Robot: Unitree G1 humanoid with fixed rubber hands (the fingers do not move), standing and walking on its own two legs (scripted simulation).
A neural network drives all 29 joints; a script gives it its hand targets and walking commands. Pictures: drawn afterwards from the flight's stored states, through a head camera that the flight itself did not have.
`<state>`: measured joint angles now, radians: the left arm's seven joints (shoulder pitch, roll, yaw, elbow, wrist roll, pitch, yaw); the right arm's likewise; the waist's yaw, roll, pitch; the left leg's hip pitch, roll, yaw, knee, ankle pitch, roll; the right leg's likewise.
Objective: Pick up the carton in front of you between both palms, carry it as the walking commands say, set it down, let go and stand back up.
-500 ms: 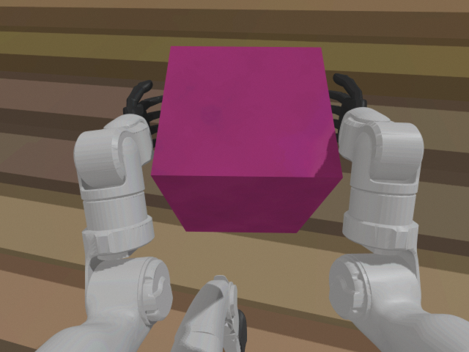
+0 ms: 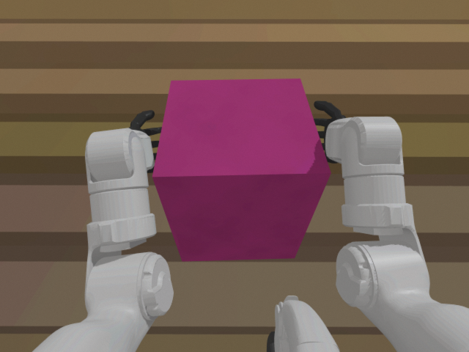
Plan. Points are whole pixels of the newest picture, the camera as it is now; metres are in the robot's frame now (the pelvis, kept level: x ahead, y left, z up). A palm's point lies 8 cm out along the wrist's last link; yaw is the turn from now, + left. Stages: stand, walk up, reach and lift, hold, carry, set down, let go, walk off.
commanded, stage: carry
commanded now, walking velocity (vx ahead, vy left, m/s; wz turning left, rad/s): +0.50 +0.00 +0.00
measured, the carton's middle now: (237, 176) +0.38 +0.00 +0.11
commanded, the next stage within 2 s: none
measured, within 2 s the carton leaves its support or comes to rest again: neither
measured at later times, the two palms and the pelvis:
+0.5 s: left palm out of the picture +0.67 +0.16 +0.32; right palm out of the picture +0.68 -0.14 +0.31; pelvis +0.30 +0.01 +0.11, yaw +0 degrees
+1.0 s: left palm out of the picture +0.96 +0.13 +0.40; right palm out of the picture +0.95 -0.17 +0.41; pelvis +0.58 -0.02 +0.22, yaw +0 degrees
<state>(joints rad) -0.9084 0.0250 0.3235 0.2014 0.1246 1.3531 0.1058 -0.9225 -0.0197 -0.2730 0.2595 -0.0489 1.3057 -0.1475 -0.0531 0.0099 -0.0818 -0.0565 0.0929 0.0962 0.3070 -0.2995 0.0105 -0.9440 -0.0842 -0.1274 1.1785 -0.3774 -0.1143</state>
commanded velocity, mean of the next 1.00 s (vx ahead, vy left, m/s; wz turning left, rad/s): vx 0.50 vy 0.00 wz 0.00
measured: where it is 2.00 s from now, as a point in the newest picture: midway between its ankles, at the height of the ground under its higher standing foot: (219, 93)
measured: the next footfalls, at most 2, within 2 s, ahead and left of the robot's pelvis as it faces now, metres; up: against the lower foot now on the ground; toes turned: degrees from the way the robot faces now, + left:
left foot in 0.50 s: +0.50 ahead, +0.14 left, +0.22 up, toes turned +6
right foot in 0.98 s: +0.77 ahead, -0.15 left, +0.33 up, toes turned -6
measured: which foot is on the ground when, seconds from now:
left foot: down 0.00-0.04, up 0.06-0.48, down 0.50-1.00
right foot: down 0.00-0.54, up 0.56-0.96, down 0.98-1.00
